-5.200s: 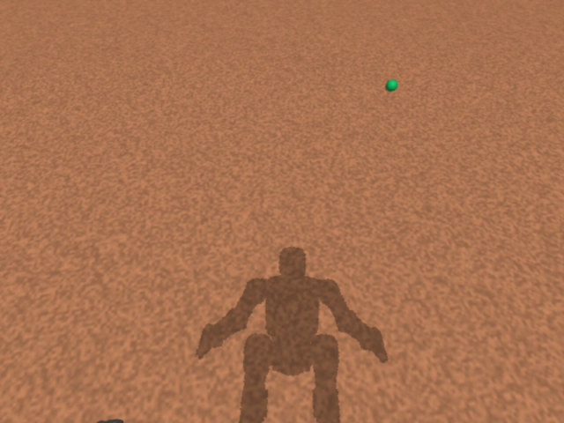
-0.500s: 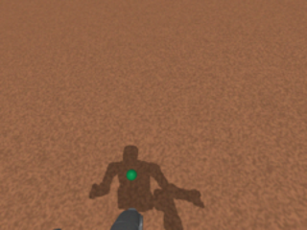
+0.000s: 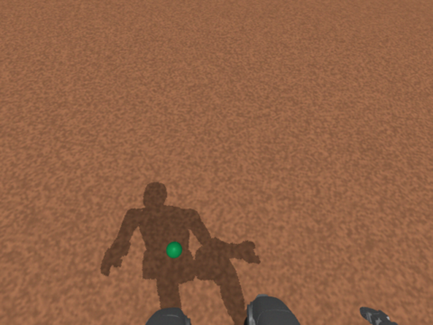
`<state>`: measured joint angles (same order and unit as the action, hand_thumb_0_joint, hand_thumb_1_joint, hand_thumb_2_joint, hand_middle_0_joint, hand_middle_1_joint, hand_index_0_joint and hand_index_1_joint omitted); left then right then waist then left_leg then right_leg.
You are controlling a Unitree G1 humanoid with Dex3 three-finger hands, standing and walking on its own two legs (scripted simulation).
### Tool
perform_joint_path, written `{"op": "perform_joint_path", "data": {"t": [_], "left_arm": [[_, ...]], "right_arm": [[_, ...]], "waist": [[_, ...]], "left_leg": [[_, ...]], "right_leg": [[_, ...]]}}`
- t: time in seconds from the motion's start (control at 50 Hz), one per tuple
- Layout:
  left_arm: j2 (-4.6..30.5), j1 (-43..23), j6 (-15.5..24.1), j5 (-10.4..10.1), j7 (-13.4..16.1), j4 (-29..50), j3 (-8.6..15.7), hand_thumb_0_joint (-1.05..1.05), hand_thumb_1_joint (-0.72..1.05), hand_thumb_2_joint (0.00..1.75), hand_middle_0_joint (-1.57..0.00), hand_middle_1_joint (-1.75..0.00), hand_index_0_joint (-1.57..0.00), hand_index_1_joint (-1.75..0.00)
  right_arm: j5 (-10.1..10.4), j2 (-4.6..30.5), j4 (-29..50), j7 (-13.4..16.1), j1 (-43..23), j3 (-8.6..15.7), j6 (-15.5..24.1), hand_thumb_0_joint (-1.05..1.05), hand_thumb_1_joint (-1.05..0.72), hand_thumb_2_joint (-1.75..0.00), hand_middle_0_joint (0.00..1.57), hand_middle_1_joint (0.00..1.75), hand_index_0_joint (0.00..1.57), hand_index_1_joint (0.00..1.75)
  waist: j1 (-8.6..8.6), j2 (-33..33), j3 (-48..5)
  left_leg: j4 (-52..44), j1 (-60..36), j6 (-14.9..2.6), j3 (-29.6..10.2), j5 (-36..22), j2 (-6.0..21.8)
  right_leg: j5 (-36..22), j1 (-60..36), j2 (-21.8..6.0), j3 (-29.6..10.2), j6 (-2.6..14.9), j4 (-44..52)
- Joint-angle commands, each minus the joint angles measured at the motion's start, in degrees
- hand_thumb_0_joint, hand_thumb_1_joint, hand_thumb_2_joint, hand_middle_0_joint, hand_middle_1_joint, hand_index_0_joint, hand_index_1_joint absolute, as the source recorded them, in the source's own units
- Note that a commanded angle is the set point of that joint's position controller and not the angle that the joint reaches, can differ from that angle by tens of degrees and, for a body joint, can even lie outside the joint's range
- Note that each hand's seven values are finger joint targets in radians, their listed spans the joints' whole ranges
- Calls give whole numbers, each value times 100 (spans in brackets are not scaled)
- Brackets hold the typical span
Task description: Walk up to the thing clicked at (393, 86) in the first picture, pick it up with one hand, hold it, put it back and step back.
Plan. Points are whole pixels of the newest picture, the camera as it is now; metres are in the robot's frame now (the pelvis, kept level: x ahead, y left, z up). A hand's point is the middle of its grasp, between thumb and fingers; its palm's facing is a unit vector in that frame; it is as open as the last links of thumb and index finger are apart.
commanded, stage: walk up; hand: left
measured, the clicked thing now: (174, 249) +0.45 +0.18 -0.73
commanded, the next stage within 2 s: stand in 1.70 s
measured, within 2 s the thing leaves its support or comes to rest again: neither
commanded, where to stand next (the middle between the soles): +0.14 -0.03 m, yaw +0 degrees
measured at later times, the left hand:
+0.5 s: hand out of the picture +0.10 +0.23 -0.14, palm faces -0.03 -0.95 -0.32, open 7.4 cm
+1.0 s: hand out of the picture +0.09 +0.24 -0.14, palm faces +0.00 -0.94 -0.33, open 7.4 cm
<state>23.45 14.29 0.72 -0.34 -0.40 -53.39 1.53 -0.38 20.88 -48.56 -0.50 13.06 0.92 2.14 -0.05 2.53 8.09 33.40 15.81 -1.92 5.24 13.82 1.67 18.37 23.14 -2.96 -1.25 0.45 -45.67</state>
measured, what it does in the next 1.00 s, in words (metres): steps on the spot: right foot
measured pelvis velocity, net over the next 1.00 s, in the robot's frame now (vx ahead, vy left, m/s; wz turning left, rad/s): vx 0.03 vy -0.02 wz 0.01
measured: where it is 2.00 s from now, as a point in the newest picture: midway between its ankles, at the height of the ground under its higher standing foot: outside the picture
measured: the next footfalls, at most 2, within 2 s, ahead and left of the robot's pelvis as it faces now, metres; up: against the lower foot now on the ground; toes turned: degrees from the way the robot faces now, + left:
right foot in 0.06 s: +0.09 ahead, -0.14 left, +0.00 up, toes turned -1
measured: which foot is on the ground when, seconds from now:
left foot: down 0.00-1.00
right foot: up 0.00-0.04, down 0.06-1.00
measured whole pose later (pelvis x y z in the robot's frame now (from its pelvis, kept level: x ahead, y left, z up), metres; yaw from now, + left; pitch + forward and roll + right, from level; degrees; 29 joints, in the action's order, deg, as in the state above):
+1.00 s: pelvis +0.03 -0.02 +0.02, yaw +1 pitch -2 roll +0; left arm 19.8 5.6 0.9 0.0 -0.8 -67.3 0.1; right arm -0.1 19.7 -66.0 -0.8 3.9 0.0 1.0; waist -0.5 -0.6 3.1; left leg 19.9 8.5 0.3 2.7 9.1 1.6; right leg 8.8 8.1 -1.4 2.0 -0.7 -19.2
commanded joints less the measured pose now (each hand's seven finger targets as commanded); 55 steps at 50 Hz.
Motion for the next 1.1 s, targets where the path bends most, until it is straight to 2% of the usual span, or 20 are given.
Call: {"op": "perform_joint_path", "data": {"t": [0.0,0.02,0.04,0.06,0.08,0.1,0.12,0.16,0.18,0.2,0.24,0.28,0.3,0.42,0.5,0.58,0.64,0.76,0.88,1.08], "left_arm": [[820,410,86,28,115,24,292,0,90,90,-20,-30,-20,-30],[879,509,115,53,121,-35,319,0,90,90,-20,-30,-20,-30],[933,488,157,82,139,-62,314,0,90,90,-20,-30,-20,-30],[1206,288,209,143,151,-4,357,0,90,90,-20,-30,-20,-30],[1400,-115,274,171,142,119,357,0,90,90,-20,-30,-20,-30],[1608,-612,231,120,130,156,351,0,90,90,-20,-30,-20,-30],[1438,-843,204,114,113,175,306,0,90,90,-20,-30,-20,-30],[1082,-773,187,79,96,98,176,0,90,90,-20,-30,-20,-30],[999,-773,191,56,91,38,156,0,90,90,-20,-30,-20,-30],[980,-772,182,55,77,-58,156,0,90,90,-20,-30,-20,-30],[1008,-695,166,64,44,-147,150,0,90,90,-20,-30,-20,-30],[990,-873,140,68,40,-253,154,0,90,90,-20,-30,-20,-30],[991,-968,134,70,41,-277,160,0,90,90,-20,-30,-20,-30],[902,-962,147,51,11,-503,140,0,90,90,-20,-30,-20,-30],[894,-1058,131,59,-1,-625,136,0,90,90,-20,-30,-20,-30],[832,-1086,136,51,-9,-752,120,0,90,90,-20,-30,-20,-30],[852,-1131,124,35,-10,-798,97,0,90,90,-20,-30,-20,-30],[832,-1149,123,44,1,-915,77,0,90,90,-20,-30,-20,-30],[822,-1174,138,42,31,-1011,71,0,90,90,-20,-30,-20,-30],[770,-1216,119,51,60,-1069,73,0,90,90,-20,-30,-20,-30]], "right_arm": [[42,1510,306,105,-165,452,8,0,-90,-90,20,30,20,30],[70,1457,323,93,-300,406,-29,0,-90,-90,20,30,20,30],[104,1242,297,83,-406,334,-67,0,-90,-90,20,30,20,30],[128,1023,266,79,-288,270,-87,0,-90,-90,20,30,20,30],[127,868,199,69,-141,207,-114,0,-90,-90,20,30,20,30],[105,1078,5,113,-202,296,-144,0,-90,-90,20,30,20,30],[76,1153,-201,112,-44,323,-127,0,-90,-90,20,30,20,30],[115,1274,-366,57,-293,317,-42,0,-90,-90,20,30,20,30],[98,1276,-410,41,-396,309,-29,0,-90,-90,20,30,20,30],[78,1253,-434,32,-526,286,-19,0,-90,-90,20,30,20,30],[35,1256,-520,19,-668,221,-4,0,-90,-90,20,30,20,30],[29,1205,-704,-14,-722,203,-39,0,-90,-90,20,30,20,30],[14,1193,-791,-23,-715,204,-47,0,-90,-90,20,30,20,30],[-27,1211,-1107,-28,-798,146,25,0,-90,-90,20,30,20,30],[-37,1242,-1248,-10,-824,139,47,0,-90,-90,20,30,20,30],[-31,1210,-1325,6,-854,117,72,0,-90,-90,20,30,20,30],[-35,1229,-1369,26,-870,120,61,0,-90,-90,20,30,20,30],[-12,1225,-1424,40,-921,131,40,0,-90,-90,20,30,20,30],[9,1207,-1466,56,-996,166,25,0,-90,-90,20,30,20,30],[13,1104,-1486,61,-1219,173,-20,0,-90,-90,20,30,20,30]], "waist": [[-79,-1110,-939],[-186,-978,-987],[-260,-666,-994],[-121,156,-1034],[105,627,-845],[89,790,-768],[212,685,-709],[181,437,-794],[139,405,-904],[61,375,-952],[-29,403,-1041],[-37,300,-596],[-9,248,-489],[-96,-293,-643],[-78,-417,-677],[-81,-478,-833],[-58,-485,-758],[-17,-401,-956],[22,-173,-1208],[2,-198,-1032]], "left_leg": [[-403,194,-928,-1027,-2266,1351],[-232,427,-782,-1016,-1615,1249],[-63,528,-496,-999,-835,1088],[382,620,-202,-708,-97,689],[656,647,51,-507,789,207],[853,40,43,-487,1443,30],[577,-448,29,-576,1301,139],[-345,-835,-70,-746,249,366],[-549,-744,-122,-916,16,487],[-747,-582,-141,-1003,100,547],[-911,-584,-155,-1024,578,563],[-1071,-334,-67,-958,906,463],[-1158,-300,-39,-945,921,453],[-1577,-150,-6,-1047,803,563],[-1756,-114,17,-1105,843,609],[-1853,-148,6,-1122,523,677],[-1822,-273,37,-1053,426,623],[-1771,-575,23,-1011,-24,647],[-1621,-1019,20,-913,-966,661],[-1767,-1060,91,-871,-1102,640]], "right_leg": [[-372,-1084,146,290,13,778],[-674,-1459,152,264,75,1248],[-856,-1587,32,-3,175,1717],[-1151,-1490,-599,-974,380,2125],[-910,-1055,-1343,-2098,715,2585],[-781,-270,-1668,-2171,1241,2612],[-673,93,-1456,-1884,1117,2430],[-675,78,-812,-914,438,2268],[-679,-190,-593,-702,246,2133],[-578,-465,-466,-601,198,2098],[-26,-523,-535,-751,216,2353],[963,-367,-526,-804,212,2723],[1114,-328,-537,-856,224,2844],[392,-962,-439,-652,221,2865],[177,-1129,-407,-562,193,2888],[-435,-1476,-373,-423,155,2824],[-490,-1339,-397,-448,144,2916],[-859,-1468,-439,-378,103,2961],[-1548,-1561,-494,-304,59,2971],[-1653,-1581,-495,-258,-11,3047]]}}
